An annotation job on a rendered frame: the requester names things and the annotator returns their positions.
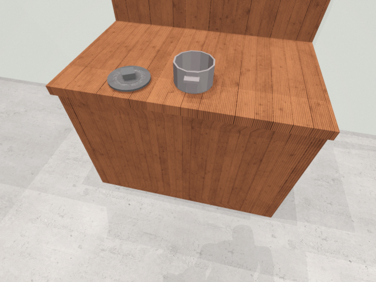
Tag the lid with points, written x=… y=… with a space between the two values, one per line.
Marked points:
x=115 y=79

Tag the pot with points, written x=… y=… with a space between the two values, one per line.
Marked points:
x=193 y=71

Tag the table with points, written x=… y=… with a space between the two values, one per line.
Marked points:
x=241 y=145

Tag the knob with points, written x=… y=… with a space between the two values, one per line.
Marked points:
x=128 y=73

